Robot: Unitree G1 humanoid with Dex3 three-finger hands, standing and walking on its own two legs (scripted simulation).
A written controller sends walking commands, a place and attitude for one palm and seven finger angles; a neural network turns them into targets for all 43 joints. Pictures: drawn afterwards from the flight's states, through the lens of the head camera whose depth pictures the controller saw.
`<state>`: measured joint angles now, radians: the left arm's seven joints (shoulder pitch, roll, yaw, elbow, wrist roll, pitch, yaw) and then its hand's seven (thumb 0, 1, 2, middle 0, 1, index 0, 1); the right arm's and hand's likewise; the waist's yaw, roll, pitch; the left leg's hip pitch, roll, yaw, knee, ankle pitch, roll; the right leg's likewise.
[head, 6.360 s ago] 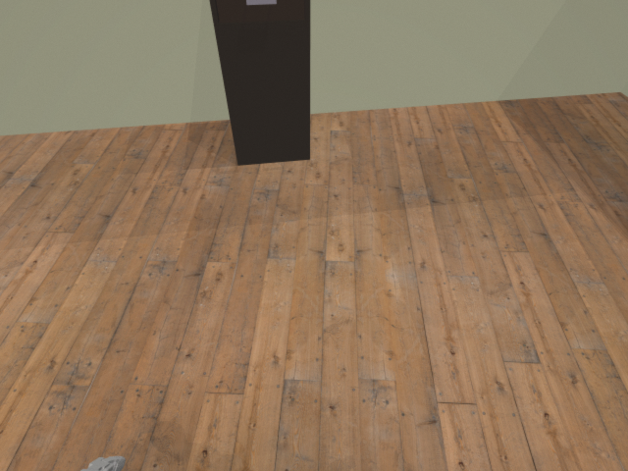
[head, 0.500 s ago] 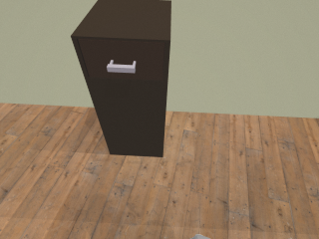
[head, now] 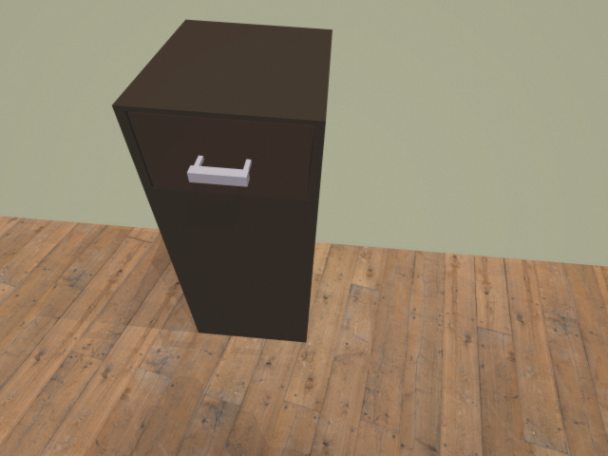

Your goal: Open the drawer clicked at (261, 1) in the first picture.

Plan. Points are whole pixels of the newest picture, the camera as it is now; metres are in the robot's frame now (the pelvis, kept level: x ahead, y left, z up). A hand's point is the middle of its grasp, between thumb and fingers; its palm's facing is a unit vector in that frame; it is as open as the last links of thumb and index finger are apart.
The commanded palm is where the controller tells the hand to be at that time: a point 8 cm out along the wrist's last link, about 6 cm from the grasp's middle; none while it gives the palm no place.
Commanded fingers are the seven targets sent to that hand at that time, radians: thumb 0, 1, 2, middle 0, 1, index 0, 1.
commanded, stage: come to a stop and stand still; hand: left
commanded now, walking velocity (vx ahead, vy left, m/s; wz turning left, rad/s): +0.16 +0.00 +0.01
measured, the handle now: (221, 169) +0.60 +0.21 +0.02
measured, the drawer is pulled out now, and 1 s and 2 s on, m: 0.00 0.00 0.00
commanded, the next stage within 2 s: look again from close up in 1.60 s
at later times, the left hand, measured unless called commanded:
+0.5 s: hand out of the picture +0.12 +0.16 -0.16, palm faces +0.00 -0.96 -0.29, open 7.4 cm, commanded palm none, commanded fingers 0.00 0.90 0.90 -0.20 -0.30 -0.20 -0.30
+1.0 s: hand out of the picture +0.04 +0.20 -0.18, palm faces +0.08 -0.97 -0.22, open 7.4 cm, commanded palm none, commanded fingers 0.00 0.90 0.90 -0.20 -0.30 -0.20 -0.30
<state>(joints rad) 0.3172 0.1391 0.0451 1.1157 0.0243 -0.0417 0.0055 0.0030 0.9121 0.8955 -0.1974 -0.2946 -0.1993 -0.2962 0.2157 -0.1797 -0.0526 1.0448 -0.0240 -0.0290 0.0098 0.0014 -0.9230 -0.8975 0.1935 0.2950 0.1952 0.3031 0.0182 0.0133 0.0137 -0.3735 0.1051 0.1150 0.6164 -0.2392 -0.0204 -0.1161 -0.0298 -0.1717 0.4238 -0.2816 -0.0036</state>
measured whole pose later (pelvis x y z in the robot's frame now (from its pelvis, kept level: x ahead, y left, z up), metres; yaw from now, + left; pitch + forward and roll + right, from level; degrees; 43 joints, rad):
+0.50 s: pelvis +0.06 -0.03 -0.01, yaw -2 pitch -1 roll +2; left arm 0.19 0.17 0.05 1.02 0.02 0.01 0.03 0.00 0.90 0.90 -0.19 -0.29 -0.20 -0.30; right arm 0.18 -0.19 -0.07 1.06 -0.01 0.05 -0.02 0.00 -0.91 -0.90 0.20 0.30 0.20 0.30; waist -0.01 0.05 0.09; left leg -0.33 0.06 0.07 0.77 -0.47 -0.02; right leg -0.30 -0.05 -0.10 0.61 -0.29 -0.04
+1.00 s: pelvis +0.03 +0.00 +0.00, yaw +0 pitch +1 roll +1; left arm 0.25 0.21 0.05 1.08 0.02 0.05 0.02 0.01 0.90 0.90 -0.20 -0.29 -0.20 -0.30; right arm 0.24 -0.17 -0.02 1.05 -0.02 0.02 -0.02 0.00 -0.91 -0.90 0.19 0.30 0.20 0.30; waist 0.03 -0.03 0.01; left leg -0.16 0.03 0.02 0.44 -0.29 -0.03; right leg -0.32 -0.07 -0.08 0.52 -0.24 0.01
